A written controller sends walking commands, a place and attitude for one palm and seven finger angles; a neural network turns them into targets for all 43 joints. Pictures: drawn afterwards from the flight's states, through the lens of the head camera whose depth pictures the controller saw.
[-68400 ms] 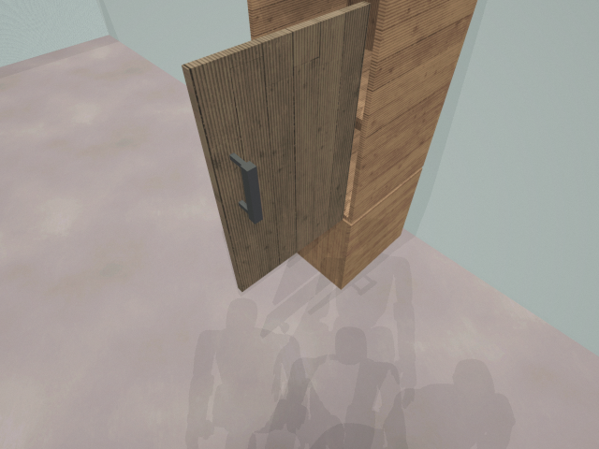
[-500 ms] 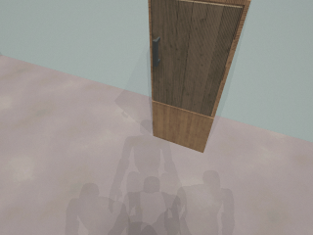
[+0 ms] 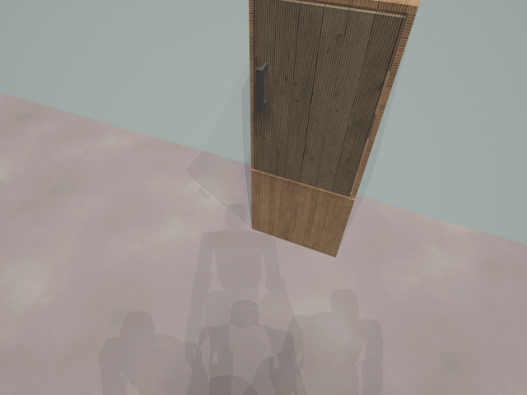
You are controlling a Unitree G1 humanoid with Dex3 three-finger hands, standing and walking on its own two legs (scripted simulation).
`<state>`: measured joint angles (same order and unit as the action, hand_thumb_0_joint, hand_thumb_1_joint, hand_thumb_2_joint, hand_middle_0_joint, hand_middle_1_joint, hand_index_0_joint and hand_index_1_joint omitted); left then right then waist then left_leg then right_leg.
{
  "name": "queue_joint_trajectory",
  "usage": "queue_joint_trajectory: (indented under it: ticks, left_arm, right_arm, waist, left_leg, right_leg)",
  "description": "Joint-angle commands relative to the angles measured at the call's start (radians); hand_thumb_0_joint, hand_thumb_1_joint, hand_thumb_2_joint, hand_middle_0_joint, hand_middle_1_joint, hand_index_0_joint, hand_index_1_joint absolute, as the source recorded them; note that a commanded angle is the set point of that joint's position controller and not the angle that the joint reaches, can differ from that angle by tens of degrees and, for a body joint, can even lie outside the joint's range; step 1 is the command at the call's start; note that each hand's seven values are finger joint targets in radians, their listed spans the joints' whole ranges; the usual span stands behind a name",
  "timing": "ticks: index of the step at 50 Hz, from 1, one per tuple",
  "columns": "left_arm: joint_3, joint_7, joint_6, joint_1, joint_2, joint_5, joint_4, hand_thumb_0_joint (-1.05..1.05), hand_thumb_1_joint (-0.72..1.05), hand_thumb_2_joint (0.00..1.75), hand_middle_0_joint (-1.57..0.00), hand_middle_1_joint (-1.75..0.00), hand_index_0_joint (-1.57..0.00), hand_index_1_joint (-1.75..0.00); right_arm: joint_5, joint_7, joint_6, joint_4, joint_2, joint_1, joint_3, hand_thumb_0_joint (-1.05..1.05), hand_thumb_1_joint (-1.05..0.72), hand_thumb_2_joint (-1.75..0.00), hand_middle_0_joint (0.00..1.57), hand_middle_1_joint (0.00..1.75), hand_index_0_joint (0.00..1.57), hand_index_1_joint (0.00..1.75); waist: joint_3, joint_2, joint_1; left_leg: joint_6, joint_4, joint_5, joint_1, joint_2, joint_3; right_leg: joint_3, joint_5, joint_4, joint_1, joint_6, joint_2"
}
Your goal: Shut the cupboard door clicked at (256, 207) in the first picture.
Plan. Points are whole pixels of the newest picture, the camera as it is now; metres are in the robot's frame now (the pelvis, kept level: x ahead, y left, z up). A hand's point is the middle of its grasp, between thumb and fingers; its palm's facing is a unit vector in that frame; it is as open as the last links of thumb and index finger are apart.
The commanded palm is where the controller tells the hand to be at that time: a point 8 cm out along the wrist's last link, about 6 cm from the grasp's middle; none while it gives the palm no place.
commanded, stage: look to check the result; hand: left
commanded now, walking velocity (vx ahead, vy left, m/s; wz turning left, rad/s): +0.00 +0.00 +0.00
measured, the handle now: (262, 87) +0.94 +0.05 +0.01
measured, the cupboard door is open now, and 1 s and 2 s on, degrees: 0 0 0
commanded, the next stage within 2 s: stand and wait in 0.52 s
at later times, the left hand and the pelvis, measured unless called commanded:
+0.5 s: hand out of the picture -0.01 +0.17 -0.17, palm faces +0.03 -0.98 -0.20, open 7.4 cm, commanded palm none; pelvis +0.01 +0.00 +0.00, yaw +0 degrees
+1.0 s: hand out of the picture +0.02 +0.18 -0.17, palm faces +0.02 -0.97 -0.22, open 7.4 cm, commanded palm none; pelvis +0.02 -0.01 +0.00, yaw +0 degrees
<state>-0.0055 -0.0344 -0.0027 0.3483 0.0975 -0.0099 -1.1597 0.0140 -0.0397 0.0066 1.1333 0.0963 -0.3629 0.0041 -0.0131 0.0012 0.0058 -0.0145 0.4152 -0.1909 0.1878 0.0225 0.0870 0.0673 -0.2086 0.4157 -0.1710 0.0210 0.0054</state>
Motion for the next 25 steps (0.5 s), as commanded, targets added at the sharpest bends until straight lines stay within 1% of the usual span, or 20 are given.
queue_joint_trajectory:
  ticks: [1,3,4,5,6,8,10,11,14,15,19,20,21,22,23,25]
  left_arm:
    - [-0.016,-0.006,-0.008,0.079,0.095,-0.004,0.012,0.0,0.9,0.9,-0.2,-0.3,-0.2,-0.3]
    - [-0.017,-0.006,-0.007,0.074,0.096,-0.004,0.016,0.0,0.9,0.9,-0.2,-0.3,-0.2,-0.3]
    - [-0.017,-0.005,-0.007,0.075,0.1,-0.004,0.018,0.0,0.9,0.9,-0.2,-0.3,-0.2,-0.3]
    - [-0.018,-0.006,-0.008,0.075,0.107,-0.005,0.018,0.0,0.9,0.9,-0.2,-0.3,-0.2,-0.3]
    - [-0.018,-0.005,-0.007,0.072,0.106,-0.005,0.02,0.0,0.9,0.9,-0.2,-0.3,-0.2,-0.3]
    - [-0.019,-0.005,-0.009,0.066,0.109,-0.005,0.022,0.0,0.9,0.9,-0.2,-0.3,-0.2,-0.3]
    - [-0.021,-0.005,-0.011,0.064,0.122,-0.005,0.026,0.0,0.9,0.9,-0.2,-0.3,-0.2,-0.3]
    - [-0.021,-0.004,-0.011,0.057,0.12,-0.005,0.025,0.0,0.9,0.9,-0.2,-0.3,-0.2,-0.3]
    - [-0.02,-0.003,-0.011,0.051,0.128,-0.004,0.025,0.0,0.9,0.9,-0.2,-0.3,-0.2,-0.3]
    - [-0.021,-0.004,-0.013,0.05,0.139,-0.005,0.028,0.0,0.9,0.9,-0.2,-0.3,-0.2,-0.3]
    - [-0.02,-0.002,-0.013,0.037,0.143,-0.003,0.027,0.0,0.9,0.9,-0.2,-0.3,-0.2,-0.3]
    - [-0.021,-0.003,-0.015,0.034,0.151,-0.004,0.03,0.0,0.9,0.9,-0.2,-0.3,-0.2,-0.3]
    - [-0.022,-0.002,-0.015,0.029,0.149,-0.004,0.029,0.0,0.9,0.9,-0.2,-0.3,-0.2,-0.3]
    - [-0.02,-0.002,-0.014,0.025,0.149,-0.004,0.029,0.0,0.9,0.9,-0.2,-0.3,-0.2,-0.3]
    - [-0.021,-0.002,-0.015,0.023,0.154,-0.003,0.03,0.0,0.9,0.9,-0.2,-0.3,-0.2,-0.3]
    - [-0.022,-0.002,-0.016,0.02,0.164,-0.004,0.033,0.0,0.9,0.9,-0.2,-0.3,-0.2,-0.3]
  right_arm:
    - [0.001,-0.004,-0.004,-0.02,0.094,-0.071,-0.016,0.0,-0.9,-0.9,0.2,0.3,0.2,0.3]
    - [0.002,-0.003,-0.004,-0.022,0.098,-0.072,-0.016,0.0,-0.9,-0.9,0.2,0.3,0.2,0.3]
    - [0.002,-0.002,-0.005,-0.024,0.1,-0.07,-0.018,0.0,-0.9,-0.9,0.2,0.3,0.2,0.3]
    - [0.0,-0.002,-0.004,-0.028,0.109,-0.065,-0.019,0.0,-0.9,-0.9,0.2,0.3,0.2,0.3]
    - [0.001,-0.001,-0.004,-0.026,0.102,-0.063,-0.018,0.0,-0.9,-0.9,0.2,0.3,0.2,0.3]
    - [0.001,-0.001,-0.006,-0.026,0.108,-0.061,-0.019,0.0,-0.9,-0.9,0.2,0.3,0.2,0.3]
    - [-0.001,0.0,-0.007,-0.03,0.121,-0.054,-0.021,0.0,-0.9,-0.9,0.2,0.3,0.2,0.3]
    - [0.0,0.0,-0.008,-0.029,0.116,-0.051,-0.019,0.0,-0.9,-0.9,0.2,0.3,0.2,0.3]
    - [0.0,0.0,-0.009,-0.028,0.122,-0.04,-0.018,0.0,-0.9,-0.9,0.2,0.3,0.2,0.3]
    - [-0.002,0.001,-0.008,-0.031,0.134,-0.037,-0.021,0.0,-0.9,-0.9,0.2,0.3,0.2,0.3]
    - [0.0,0.002,-0.008,-0.027,0.135,-0.022,-0.019,0.0,-0.9,-0.9,0.2,0.3,0.2,0.3]
    - [-0.002,0.002,-0.008,-0.031,0.145,-0.022,-0.022,0.0,-0.9,-0.9,0.2,0.3,0.2,0.3]
    - [0.0,0.002,-0.009,-0.029,0.142,-0.017,-0.021,0.0,-0.9,-0.9,0.2,0.3,0.2,0.3]
    - [0.0,0.003,-0.009,-0.028,0.139,-0.015,-0.02,0.0,-0.9,-0.9,0.2,0.3,0.2,0.3]
    - [0.0,0.003,-0.009,-0.027,0.141,-0.014,-0.019,0.0,-0.9,-0.9,0.2,0.3,0.2,0.3]
    - [-0.001,0.003,-0.009,-0.03,0.158,-0.008,-0.021,0.0,-0.9,-0.9,0.2,0.3,0.2,0.3]
  waist:
    - [-0.121,0.016,0.003]
    - [-0.125,0.008,0.004]
    - [-0.117,0.017,0.002]
    - [-0.12,0.005,0.001]
    - [-0.12,-0.003,0.002]
    - [-0.105,0.005,0.003]
    - [-0.096,-0.001,0.002]
    - [-0.1,0.005,0.002]
    - [-0.095,-0.005,0.002]
    - [-0.096,-0.009,0.0]
    - [-0.094,0.005,0.003]
    - [-0.093,-0.001,0.003]
    - [-0.09,-0.002,0.003]
    - [-0.1,0.007,0.004]
    - [-0.097,-0.004,0.003]
    - [-0.093,0.003,0.002]
  left_leg:
    - [-0.018,-0.12,-0.085,0.043,0.081,-0.103]
    - [-0.019,-0.129,-0.099,0.048,0.082,-0.109]
    - [-0.02,-0.128,-0.095,0.045,0.082,-0.108]
    - [-0.02,-0.123,-0.091,0.042,0.082,-0.106]
    - [-0.021,-0.124,-0.094,0.044,0.082,-0.106]
    - [-0.021,-0.126,-0.08,0.036,0.083,-0.106]
    - [-0.022,-0.12,-0.059,0.026,0.084,-0.106]
    - [-0.021,-0.122,-0.057,0.029,0.085,-0.105]
    - [-0.021,-0.123,-0.047,0.017,0.085,-0.105]
    - [-0.021,-0.117,-0.032,0.014,0.084,-0.104]
    - [-0.018,-0.12,-0.029,0.0,0.084,-0.1]
    - [-0.019,-0.118,-0.022,-0.002,0.085,-0.103]
    - [-0.018,-0.119,-0.019,-0.006,0.087,-0.098]
    - [-0.018,-0.122,-0.021,0.0,0.085,-0.1]
    - [-0.017,-0.121,-0.015,-0.001,0.086,-0.098]
    - [-0.017,-0.116,-0.002,-0.007,0.086,-0.099]
  right_leg:
    - [-0.098,-0.051,-0.114,-0.083,0.023,0.085]
    - [-0.099,-0.054,-0.109,-0.086,0.021,0.082]
    - [-0.1,-0.048,-0.109,-0.081,0.021,0.084]
    - [-0.097,-0.048,-0.109,-0.082,0.021,0.083]
    - [-0.1,-0.056,-0.111,-0.086,0.021,0.084]
    - [-0.101,-0.042,-0.109,-0.076,0.021,0.085]
    - [-0.103,-0.028,-0.107,-0.07,0.022,0.085]
    - [-0.102,-0.027,-0.108,-0.068,0.022,0.087]
    - [-0.103,-0.021,-0.109,-0.065,0.021,0.09]
    - [-0.105,-0.016,-0.113,-0.065,0.022,0.089]
    - [-0.108,-0.017,-0.121,-0.064,0.022,0.094]
    - [-0.109,-0.014,-0.119,-0.065,0.024,0.09]
    - [-0.108,-0.01,-0.122,-0.062,0.023,0.094]
    - [-0.11,-0.01,-0.124,-0.061,0.023,0.095]
    - [-0.11,-0.006,-0.125,-0.057,0.023,0.095]
    - [-0.11,-0.001,-0.126,-0.053,0.025,0.094]
